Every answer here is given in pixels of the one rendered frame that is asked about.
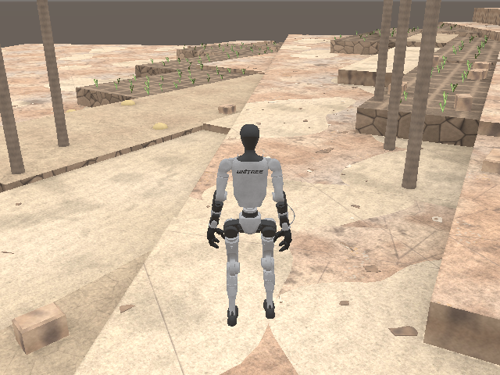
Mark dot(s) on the robot right upper arm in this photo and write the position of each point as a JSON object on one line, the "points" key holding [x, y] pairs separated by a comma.
{"points": [[277, 179]]}

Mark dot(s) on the right robot hand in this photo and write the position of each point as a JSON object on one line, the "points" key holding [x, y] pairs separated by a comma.
{"points": [[287, 239]]}

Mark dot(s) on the right robot forearm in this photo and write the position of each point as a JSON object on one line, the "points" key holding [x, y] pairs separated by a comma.
{"points": [[282, 210]]}

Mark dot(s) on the robot left upper arm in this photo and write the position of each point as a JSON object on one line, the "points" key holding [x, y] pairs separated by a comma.
{"points": [[222, 178]]}

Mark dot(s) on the robot torso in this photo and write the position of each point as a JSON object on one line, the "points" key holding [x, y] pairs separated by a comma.
{"points": [[249, 182]]}

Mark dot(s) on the left robot thigh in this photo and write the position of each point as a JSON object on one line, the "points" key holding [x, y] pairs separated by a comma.
{"points": [[231, 233]]}

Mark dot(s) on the left robot hand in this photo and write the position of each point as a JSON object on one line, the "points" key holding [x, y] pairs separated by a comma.
{"points": [[211, 237]]}

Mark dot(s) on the left robot forearm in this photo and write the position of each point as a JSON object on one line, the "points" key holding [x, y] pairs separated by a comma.
{"points": [[215, 212]]}

